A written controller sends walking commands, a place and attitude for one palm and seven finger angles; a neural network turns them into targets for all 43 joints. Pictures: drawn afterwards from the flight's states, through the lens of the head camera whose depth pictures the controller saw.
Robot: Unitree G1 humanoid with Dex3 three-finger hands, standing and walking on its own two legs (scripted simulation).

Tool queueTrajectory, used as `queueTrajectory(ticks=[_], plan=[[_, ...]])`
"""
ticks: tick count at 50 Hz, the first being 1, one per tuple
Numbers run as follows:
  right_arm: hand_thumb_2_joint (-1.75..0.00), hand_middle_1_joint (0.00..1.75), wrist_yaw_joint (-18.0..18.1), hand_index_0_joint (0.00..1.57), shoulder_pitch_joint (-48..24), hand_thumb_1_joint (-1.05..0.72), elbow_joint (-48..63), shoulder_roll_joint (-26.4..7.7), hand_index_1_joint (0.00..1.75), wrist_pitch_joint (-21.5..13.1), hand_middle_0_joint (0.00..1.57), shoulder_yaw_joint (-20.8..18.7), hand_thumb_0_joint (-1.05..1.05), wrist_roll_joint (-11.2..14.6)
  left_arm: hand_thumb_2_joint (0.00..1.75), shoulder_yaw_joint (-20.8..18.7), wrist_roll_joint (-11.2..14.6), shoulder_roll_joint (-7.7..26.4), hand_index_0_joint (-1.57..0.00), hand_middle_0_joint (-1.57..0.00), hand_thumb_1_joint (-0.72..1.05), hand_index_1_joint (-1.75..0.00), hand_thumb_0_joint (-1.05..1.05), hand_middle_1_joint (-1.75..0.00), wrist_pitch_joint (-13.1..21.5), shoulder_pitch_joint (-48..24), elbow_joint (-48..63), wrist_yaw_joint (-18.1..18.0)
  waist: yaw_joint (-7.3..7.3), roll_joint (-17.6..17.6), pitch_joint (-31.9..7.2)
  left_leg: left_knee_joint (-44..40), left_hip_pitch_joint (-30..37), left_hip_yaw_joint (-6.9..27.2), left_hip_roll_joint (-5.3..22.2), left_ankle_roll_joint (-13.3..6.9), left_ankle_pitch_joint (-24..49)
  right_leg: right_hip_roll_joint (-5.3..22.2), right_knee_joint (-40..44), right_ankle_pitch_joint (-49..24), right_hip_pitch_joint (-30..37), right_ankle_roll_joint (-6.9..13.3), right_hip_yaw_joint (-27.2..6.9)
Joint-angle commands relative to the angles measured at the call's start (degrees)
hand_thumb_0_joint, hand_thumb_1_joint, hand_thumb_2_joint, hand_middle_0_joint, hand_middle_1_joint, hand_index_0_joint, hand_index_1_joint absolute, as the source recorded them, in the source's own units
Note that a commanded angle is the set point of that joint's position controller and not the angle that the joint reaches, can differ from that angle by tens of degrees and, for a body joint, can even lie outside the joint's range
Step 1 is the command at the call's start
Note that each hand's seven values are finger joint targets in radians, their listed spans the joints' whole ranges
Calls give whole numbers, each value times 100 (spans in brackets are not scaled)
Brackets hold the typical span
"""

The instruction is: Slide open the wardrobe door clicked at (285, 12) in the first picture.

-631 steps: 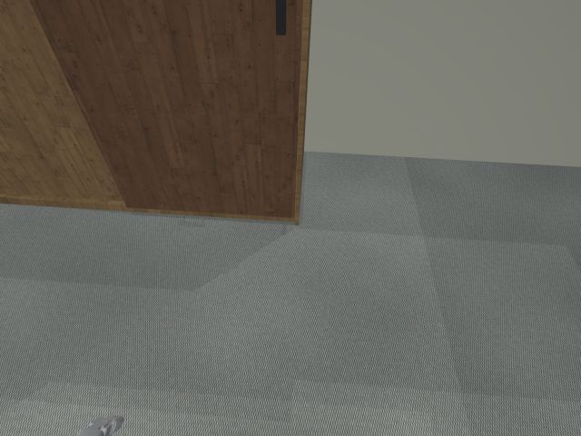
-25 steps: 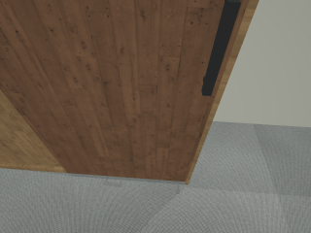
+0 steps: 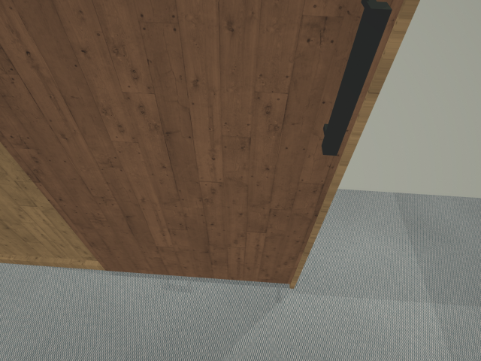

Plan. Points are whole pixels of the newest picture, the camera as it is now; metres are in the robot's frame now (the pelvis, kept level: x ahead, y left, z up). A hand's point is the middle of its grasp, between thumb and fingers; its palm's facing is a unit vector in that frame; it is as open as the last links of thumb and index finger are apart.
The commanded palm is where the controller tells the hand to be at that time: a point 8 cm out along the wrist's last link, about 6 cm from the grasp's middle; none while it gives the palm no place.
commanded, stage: look again from close up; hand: right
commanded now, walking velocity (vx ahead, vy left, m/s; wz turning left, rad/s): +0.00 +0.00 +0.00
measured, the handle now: (346, 84) +0.49 -0.14 +0.22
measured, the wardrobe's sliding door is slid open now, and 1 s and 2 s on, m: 0.00 0.00 0.00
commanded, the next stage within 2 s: raise the hand with hooked fingers in 0.64 s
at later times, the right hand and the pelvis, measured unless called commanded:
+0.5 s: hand out of the picture +0.05 -0.20 -0.17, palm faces +0.00 +0.97 -0.26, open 7.4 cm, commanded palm none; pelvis +0.00 +0.01 +0.00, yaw +0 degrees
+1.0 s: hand (384, 325) +0.19 -0.20 +0.02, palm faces +0.13 +0.99 -0.06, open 7.8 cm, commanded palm +0.11 -0.26 -0.02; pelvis -0.03 +0.01 -0.03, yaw -2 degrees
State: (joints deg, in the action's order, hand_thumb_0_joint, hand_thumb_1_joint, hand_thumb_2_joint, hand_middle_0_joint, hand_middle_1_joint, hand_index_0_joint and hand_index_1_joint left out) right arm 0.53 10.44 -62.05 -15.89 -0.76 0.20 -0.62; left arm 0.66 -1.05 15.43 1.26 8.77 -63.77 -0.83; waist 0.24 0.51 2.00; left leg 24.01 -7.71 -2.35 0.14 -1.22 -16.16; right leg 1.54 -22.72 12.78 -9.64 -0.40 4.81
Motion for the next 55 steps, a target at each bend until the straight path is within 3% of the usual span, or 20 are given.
queueTrajectory(ticks=[1,25,36,37,38,39,40,41,42,43,44,45,46,48,49,50,52,54,55], plan=[[-90,30,66,20,40,-90,268,-970,30,-142,20,-160,0,-8,90,-146,26,866,-20,-20,90,-30,0,-30,90,-46,285,-43,17,22,-440,-364,1,608,757,-93,1850,596,231,-1336,340,180,-573],[-90,30,83,20,223,-90,202,-811,30,-145,20,-166,0,-8,90,-117,25,713,-20,-20,90,-30,0,-30,71,84,171,-76,30,23,-285,-517,54,581,750,-69,2063,586,255,-1316,340,124,-537],[-90,30,81,20,330,-90,131,-703,30,-135,20,-155,0,0,90,-102,29,622,-20,-20,90,-30,0,-30,66,175,118,-87,37,-42,-167,-592,-22,552,727,-74,1668,578,318,-1154,290,126,-578],[-90,30,390,20,980,-90,-51,-179,30,-223,20,-84,0,-45,90,-136,85,331,-20,-20,90,-30,0,-30,72,65,461,-51,68,-245,88,-421,-178,931,1106,308,4020,512,-1061,-1106,-179,-12,-135],[-89,32,262,20,-3339,-88,8322,-1985,32,-1491,20,-1499,0,1046,90,-325,388,1003,-20,-20,90,-30,0,-30,845,290,2311,-289,-438,-1203,-2552,142,368,397,447,-54,3666,-249,-192,-2012,1280,181,-361],[-88,33,511,20,-2003,-85,7989,-2435,33,-1521,20,-1868,0,712,90,-172,349,548,-20,-20,90,-30,0,-30,1249,119,2265,-546,-119,-1662,-2111,359,-82,247,145,-92,2466,-84,-230,-2356,1581,166,-175],[-87,34,407,21,810,-83,6877,-329,34,-937,21,-776,0,912,90,-245,225,403,-20,-20,90,-30,0,-30,1454,55,2384,-504,24,-1664,-1840,517,-366,-201,44,-66,1572,100,-172,-2960,1386,178,-279],[-86,36,361,21,869,-81,6333,113,36,-805,21,-791,0,1059,90,-319,332,468,-20,-20,90,-30,0,-30,1516,250,2257,-465,-238,-939,-1322,434,-822,-298,36,14,1365,27,-467,-2600,984,152,-385],[-85,37,224,21,426,-78,6521,-27,37,-1046,21,-922,0,1148,90,-422,293,584,-20,-20,90,-30,0,-30,1558,121,2575,-447,-304,-331,-607,415,-1219,-338,33,81,1350,-47,-691,-1798,268,135,-441],[-84,39,37,21,893,-76,5838,-128,39,-1352,21,-1246,0,1201,90,-518,221,620,-20,-20,90,-30,0,-30,1556,151,2567,-442,-273,552,-352,477,-1643,-363,10,143,1008,-86,-905,-1125,-348,123,-411],[-83,40,-247,21,1558,-74,5318,57,40,-1720,21,-1333,0,1278,90,-545,220,594,-20,-20,90,-30,0,-30,1572,97,2738,-393,-52,868,-183,688,-1758,-350,-1,133,767,-167,-1089,-763,-904,83,-409],[-82,42,-613,21,1924,-71,4840,281,42,-2140,21,-1254,0,1384,90,-535,188,555,-20,-20,90,-30,0,-30,1576,15,2810,-321,58,1290,-161,995,-2079,-296,-14,145,493,-189,-1344,-432,-1448,34,-384],[-81,43,-1017,22,2220,-69,4611,351,43,-2569,22,-1294,0,1505,90,-569,191,561,-20,-20,90,-30,0,-30,1595,-119,2945,-241,196,1398,-242,1281,-2282,-191,13,141,224,-205,-1631,-112,-1971,-6,-372],[-79,47,-1874,22,2138,-64,4692,48,47,-3300,22,-1437,0,1715,90,-602,256,633,-20,-20,90,-30,0,-30,1663,-253,3303,-115,222,1131,-625,1589,-2343,162,148,108,-117,-249,-2130,271,-2544,-35,-316],[-78,48,-2297,22,2081,-62,4673,-313,48,-3419,22,-1703,0,1798,90,-617,298,714,-20,-20,90,-30,0,-30,1682,-191,3491,-55,274,637,-847,1706,-2179,371,232,49,22,-276,-2292,196,-2557,-24,-306],[-77,50,-2518,22,1934,-60,5160,-629,50,-3349,22,-1943,0,1922,90,-604,339,732,-20,-20,90,-30,0,-30,1667,-309,3769,-66,360,328,-1308,1658,-1959,550,300,82,-55,-318,-2369,203,-2536,19,-213],[-75,53,-2609,22,1492,-55,5853,-818,53,-2923,22,-2188,0,2211,90,-534,406,652,-20,-20,90,-30,0,-30,1610,-316,4097,-179,321,285,-1687,1437,-1769,778,352,219,-468,-333,-2387,399,-2498,96,-159],[-73,55,-2376,23,927,-50,6553,-895,55,-2682,23,-2324,0,2364,90,-484,378,594,-20,-20,90,-30,0,-30,1549,-140,4143,-289,217,283,-1616,1346,-1915,751,269,248,-776,-254,-2382,462,-2362,135,-283],[-72,57,-2240,23,662,-48,6977,-767,57,-2667,23,-2183,0,2329,90,-457,373,555,-20,-20,90,-30,0,-30,1558,-96,4151,-312,136,39,-1550,1307,-2053,703,224,227,-779,-200,-2328,434,-2157,163,-335]])
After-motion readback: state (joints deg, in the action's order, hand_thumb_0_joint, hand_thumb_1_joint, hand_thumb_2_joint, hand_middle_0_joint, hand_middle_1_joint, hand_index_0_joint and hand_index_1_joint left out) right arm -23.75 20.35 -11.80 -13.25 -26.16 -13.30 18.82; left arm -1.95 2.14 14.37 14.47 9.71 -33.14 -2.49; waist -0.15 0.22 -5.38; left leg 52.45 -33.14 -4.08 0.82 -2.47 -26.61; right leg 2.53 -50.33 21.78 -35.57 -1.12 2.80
